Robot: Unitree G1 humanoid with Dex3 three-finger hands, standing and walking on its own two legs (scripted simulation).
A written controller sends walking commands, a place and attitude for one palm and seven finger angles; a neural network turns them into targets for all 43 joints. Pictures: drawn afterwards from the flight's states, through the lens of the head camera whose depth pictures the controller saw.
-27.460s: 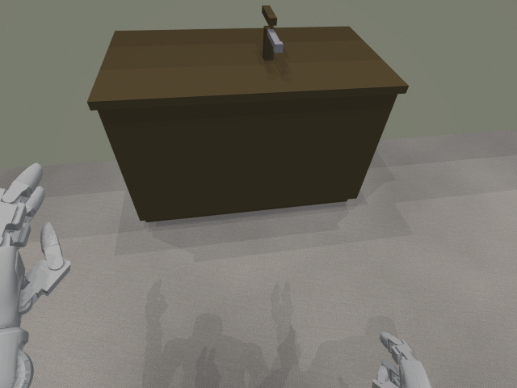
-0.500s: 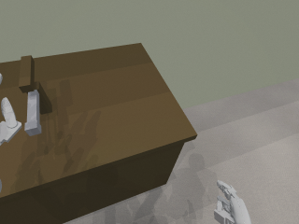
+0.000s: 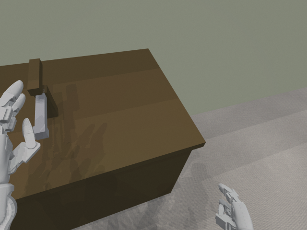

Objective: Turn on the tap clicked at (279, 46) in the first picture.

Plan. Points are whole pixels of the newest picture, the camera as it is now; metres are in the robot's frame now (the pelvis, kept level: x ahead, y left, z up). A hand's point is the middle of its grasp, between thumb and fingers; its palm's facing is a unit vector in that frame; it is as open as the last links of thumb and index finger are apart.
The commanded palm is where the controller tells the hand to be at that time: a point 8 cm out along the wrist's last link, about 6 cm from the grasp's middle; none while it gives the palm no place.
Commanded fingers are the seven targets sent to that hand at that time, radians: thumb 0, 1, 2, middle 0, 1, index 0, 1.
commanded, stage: come to a stop and stand still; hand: left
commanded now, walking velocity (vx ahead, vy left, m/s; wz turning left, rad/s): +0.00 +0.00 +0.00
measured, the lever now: (41, 132) +0.32 +0.32 +0.06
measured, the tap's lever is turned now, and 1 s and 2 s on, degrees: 0 0 0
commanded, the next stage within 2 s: look again from close up in 0.04 s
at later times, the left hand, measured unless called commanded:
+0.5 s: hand (40, 144) +0.23 +0.24 +0.16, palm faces +0.37 -0.85 -0.37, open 7.4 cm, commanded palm +0.17 +0.27 +0.18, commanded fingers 0.00 0.90 0.90 -0.20 -0.30 -0.20 -0.30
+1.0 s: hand (30, 169) +0.18 +0.24 +0.16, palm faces +0.57 -0.77 -0.29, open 7.4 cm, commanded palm +0.14 +0.26 +0.16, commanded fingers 0.00 0.90 0.90 -0.20 -0.30 -0.20 -0.30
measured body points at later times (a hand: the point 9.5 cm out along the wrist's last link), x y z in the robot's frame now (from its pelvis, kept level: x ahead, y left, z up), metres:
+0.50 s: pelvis +0.01 -0.01 +0.00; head +0.02 +0.02 +0.45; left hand +0.20 +0.29 +0.18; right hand +0.18 -0.23 -0.07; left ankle +0.05 +0.07 -0.74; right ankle -0.01 -0.16 -0.74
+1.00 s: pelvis -0.03 -0.06 -0.02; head -0.04 -0.06 +0.43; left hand +0.15 +0.28 +0.17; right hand +0.18 -0.26 -0.10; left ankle +0.05 +0.07 -0.74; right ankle -0.01 -0.16 -0.74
